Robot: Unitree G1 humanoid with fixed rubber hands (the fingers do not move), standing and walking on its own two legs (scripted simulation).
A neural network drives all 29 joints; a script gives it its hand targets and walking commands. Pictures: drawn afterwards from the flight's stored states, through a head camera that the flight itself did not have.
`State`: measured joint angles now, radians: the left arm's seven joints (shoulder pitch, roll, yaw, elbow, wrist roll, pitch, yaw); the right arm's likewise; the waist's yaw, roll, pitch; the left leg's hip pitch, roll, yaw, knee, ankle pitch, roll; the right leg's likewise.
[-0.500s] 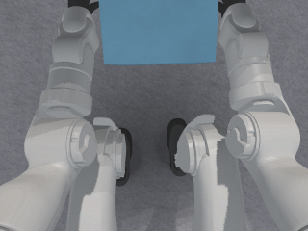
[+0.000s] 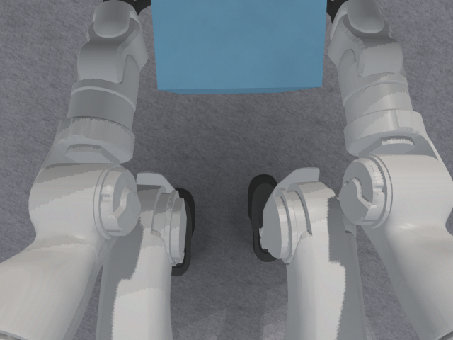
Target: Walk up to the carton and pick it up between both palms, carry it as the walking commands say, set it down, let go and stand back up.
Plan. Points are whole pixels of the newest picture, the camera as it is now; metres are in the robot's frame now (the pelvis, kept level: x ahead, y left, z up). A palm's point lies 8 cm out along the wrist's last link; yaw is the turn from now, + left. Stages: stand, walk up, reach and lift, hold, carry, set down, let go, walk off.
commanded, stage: set down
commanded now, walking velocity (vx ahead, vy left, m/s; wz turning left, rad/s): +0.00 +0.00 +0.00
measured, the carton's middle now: (233, 22) +0.54 -0.04 -0.22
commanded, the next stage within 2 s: none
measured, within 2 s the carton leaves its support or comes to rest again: rests again in 0.34 s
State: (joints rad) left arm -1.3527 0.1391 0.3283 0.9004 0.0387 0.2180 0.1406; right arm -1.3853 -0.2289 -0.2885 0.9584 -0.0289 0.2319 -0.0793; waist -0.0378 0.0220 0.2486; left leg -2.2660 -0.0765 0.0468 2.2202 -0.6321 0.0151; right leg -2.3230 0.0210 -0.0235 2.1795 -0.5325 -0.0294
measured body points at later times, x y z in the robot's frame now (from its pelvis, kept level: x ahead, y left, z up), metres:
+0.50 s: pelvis +0.01 +0.00 -0.01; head +0.36 -0.01 +0.26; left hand +0.56 +0.11 -0.17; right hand +0.55 -0.18 -0.17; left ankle +0.10 +0.10 -0.33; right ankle +0.12 -0.11 -0.33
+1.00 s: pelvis +0.00 +0.00 -0.01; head +0.36 -0.01 +0.26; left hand +0.56 +0.12 -0.17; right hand +0.55 -0.18 -0.17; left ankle +0.10 +0.10 -0.33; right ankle +0.12 -0.11 -0.33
